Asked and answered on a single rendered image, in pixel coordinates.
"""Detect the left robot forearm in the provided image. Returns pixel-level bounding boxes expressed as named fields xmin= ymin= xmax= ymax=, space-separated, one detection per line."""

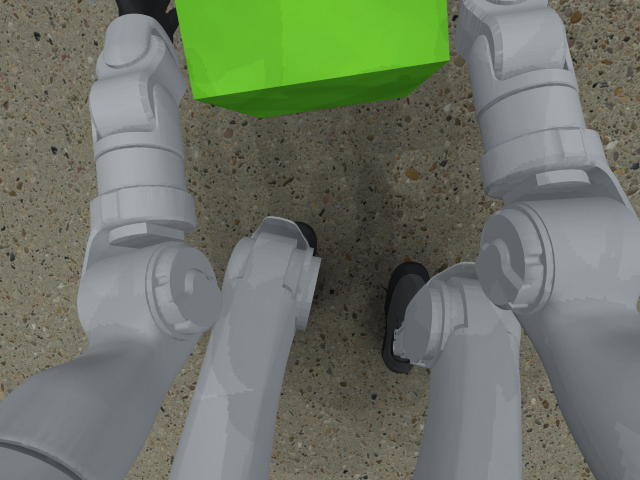
xmin=79 ymin=14 xmax=197 ymax=286

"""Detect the robot right upper arm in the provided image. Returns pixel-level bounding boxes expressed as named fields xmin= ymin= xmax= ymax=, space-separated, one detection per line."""
xmin=475 ymin=197 xmax=640 ymax=480

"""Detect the robot left thigh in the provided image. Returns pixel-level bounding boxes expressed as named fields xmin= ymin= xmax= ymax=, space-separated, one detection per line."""
xmin=168 ymin=232 xmax=321 ymax=480

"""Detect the right robot forearm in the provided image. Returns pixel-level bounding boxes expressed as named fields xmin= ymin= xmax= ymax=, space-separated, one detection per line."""
xmin=454 ymin=0 xmax=640 ymax=222

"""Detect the robot left hand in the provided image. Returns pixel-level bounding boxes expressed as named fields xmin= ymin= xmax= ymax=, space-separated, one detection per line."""
xmin=116 ymin=0 xmax=179 ymax=44

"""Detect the carton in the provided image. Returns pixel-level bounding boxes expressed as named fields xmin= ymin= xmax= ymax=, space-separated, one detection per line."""
xmin=175 ymin=0 xmax=450 ymax=118

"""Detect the robot right thigh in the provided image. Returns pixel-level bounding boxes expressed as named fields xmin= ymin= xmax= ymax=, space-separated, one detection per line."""
xmin=412 ymin=277 xmax=522 ymax=480

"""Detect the robot thigh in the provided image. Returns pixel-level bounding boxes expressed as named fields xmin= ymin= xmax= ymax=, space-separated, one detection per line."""
xmin=168 ymin=232 xmax=321 ymax=480
xmin=412 ymin=277 xmax=522 ymax=480

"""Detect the robot left upper arm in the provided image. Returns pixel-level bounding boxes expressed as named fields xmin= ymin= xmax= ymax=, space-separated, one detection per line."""
xmin=0 ymin=241 xmax=223 ymax=480

